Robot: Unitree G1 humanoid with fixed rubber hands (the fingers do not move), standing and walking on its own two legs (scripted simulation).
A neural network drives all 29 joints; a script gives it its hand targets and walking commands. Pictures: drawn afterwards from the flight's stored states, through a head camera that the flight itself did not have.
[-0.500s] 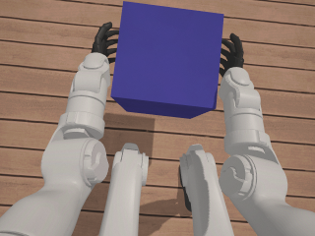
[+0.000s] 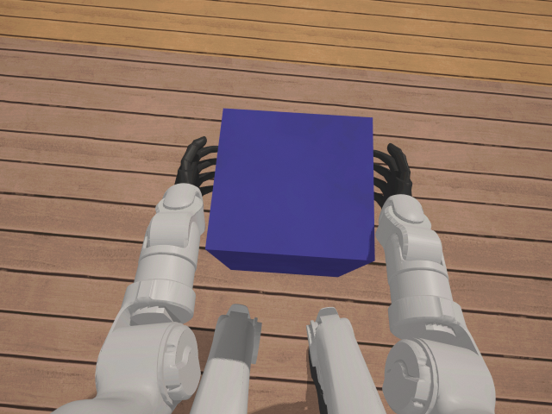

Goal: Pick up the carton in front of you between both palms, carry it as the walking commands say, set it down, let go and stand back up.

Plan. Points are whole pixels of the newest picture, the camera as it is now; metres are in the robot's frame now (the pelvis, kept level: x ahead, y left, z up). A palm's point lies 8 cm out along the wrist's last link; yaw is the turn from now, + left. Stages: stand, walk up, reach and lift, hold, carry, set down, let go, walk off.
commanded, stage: reach and lift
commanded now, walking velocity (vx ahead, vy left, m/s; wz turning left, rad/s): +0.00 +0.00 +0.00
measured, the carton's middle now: (289, 206) +0.44 +0.00 -0.12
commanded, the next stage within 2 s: hold in 1.88 s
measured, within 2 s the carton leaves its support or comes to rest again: neither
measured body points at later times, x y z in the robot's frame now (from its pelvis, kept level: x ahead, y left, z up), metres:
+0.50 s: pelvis +0.05 +0.00 +0.14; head +0.13 +0.00 +0.58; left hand +0.40 +0.15 +0.10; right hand +0.40 -0.15 +0.11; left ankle +0.08 +0.13 -0.54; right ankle +0.08 -0.13 -0.54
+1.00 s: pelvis +0.07 -0.01 +0.20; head +0.03 +0.00 +0.65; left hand +0.36 +0.15 +0.21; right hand +0.37 -0.15 +0.21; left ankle +0.08 +0.13 -0.54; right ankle +0.08 -0.13 -0.54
